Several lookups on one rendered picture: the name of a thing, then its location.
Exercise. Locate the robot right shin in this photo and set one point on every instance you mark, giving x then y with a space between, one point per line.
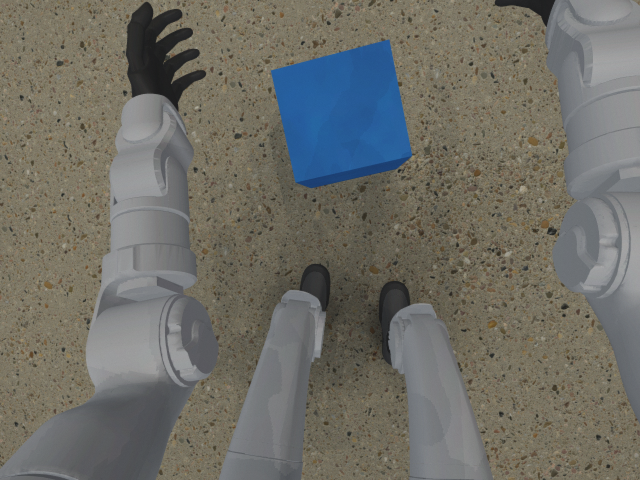
420 308

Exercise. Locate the carton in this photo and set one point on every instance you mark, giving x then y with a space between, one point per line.
342 115

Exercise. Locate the left robot hand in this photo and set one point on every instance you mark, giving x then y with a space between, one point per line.
146 72

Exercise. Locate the right robot hand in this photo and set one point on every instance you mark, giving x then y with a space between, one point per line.
541 7

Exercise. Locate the right robot upper arm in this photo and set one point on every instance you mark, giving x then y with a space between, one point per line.
597 254

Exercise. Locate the robot right forearm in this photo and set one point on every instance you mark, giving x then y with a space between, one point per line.
594 51

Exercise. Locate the robot left forearm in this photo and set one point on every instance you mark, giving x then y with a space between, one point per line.
150 254

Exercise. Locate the right robot thigh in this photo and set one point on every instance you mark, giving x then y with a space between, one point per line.
445 442

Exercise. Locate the left robot upper arm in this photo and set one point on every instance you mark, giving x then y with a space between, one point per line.
144 359

